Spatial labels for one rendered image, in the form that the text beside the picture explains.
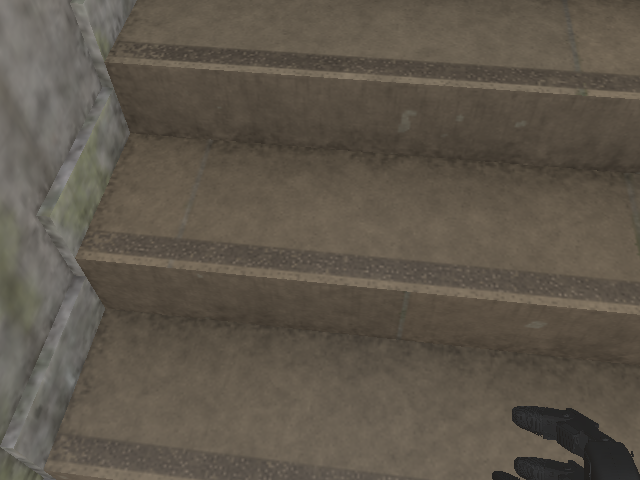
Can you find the robot right hand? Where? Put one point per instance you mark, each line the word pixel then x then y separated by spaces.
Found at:
pixel 604 458

